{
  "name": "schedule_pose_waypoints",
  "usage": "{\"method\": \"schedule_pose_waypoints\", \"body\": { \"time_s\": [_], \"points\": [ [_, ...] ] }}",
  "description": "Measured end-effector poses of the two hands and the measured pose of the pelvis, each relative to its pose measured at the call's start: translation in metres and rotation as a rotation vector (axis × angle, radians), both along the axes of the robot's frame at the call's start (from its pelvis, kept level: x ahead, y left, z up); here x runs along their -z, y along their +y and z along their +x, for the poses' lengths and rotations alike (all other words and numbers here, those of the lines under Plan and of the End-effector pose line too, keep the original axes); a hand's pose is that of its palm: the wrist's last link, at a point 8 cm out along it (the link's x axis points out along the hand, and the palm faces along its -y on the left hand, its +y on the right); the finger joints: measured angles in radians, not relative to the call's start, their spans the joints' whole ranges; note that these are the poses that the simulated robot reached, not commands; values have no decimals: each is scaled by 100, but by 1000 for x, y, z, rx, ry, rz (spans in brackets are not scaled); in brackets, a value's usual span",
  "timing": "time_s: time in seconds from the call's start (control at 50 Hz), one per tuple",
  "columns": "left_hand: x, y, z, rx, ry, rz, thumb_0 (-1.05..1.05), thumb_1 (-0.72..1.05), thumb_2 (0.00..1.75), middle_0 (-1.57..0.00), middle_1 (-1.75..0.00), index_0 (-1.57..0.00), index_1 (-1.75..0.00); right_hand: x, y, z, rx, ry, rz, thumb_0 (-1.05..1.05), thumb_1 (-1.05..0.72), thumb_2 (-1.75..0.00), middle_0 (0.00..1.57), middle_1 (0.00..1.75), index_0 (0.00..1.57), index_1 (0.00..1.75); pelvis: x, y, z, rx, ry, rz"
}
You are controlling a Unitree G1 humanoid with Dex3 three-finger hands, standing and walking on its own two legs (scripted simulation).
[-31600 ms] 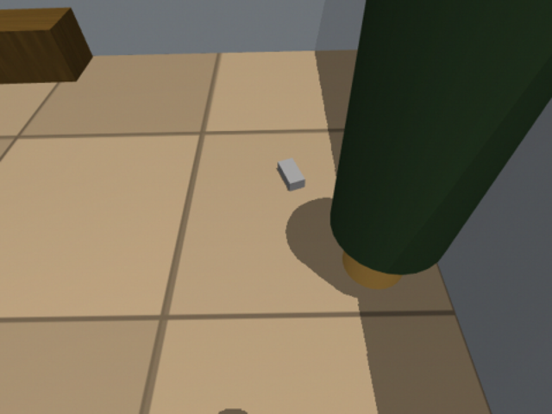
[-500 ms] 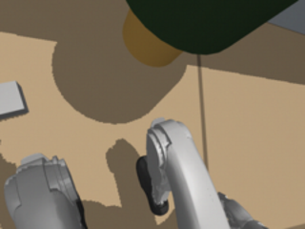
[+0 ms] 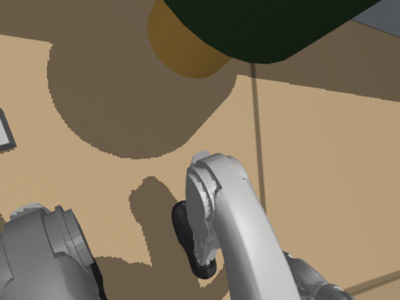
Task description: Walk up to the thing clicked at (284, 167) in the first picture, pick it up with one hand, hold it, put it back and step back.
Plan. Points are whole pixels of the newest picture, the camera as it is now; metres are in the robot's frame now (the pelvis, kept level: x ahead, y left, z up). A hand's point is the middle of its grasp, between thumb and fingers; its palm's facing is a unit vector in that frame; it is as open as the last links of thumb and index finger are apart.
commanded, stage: rest palm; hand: left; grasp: from above
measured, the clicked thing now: out of the picture +0.45 +0.33 -0.27
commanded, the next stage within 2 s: close in 0.48 s
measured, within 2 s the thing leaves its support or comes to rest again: neither
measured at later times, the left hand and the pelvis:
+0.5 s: hand out of the picture +0.44 +0.32 -0.25, palm faces -0.46 -0.13 -0.88, open 14.4 cm; pelvis +0.00 +0.00 +0.00, yaw -1 degrees
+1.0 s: hand out of the picture +0.44 +0.33 -0.25, palm faces -0.45 -0.14 -0.88, open 13.1 cm; pelvis +0.00 +0.00 +0.00, yaw -2 degrees
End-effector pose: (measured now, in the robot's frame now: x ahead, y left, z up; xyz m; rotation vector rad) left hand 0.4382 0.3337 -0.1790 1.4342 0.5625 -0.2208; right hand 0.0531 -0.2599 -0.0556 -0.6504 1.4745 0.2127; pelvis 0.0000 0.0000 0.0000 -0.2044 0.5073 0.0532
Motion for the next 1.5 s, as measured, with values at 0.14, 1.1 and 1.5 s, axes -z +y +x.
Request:
{"method": "schedule_pose_waypoints", "body": {
  "time_s": [0.14,1.1,1.5],
  "points": [
    [2,-2,-3,18,-11,0,0,-56,104,-8,-95,-5,-97,-3,1,7,-34,-19,0,0,-91,-90,20,30,20,30,1,1,-1,1,-14,-6],
    [11,-5,3,-5,-3,8,0,-28,84,-24,-90,-24,-89,-9,11,-2,-56,-15,31,0,-90,-90,20,30,20,30,0,5,-4,14,-28,-28],
    [12,-8,3,16,-22,20,0,-12,72,-40,-80,-41,-77,-8,11,4,-84,-25,45,0,-90,-89,20,30,20,30,0,4,-4,17,-29,-25]
  ]
}}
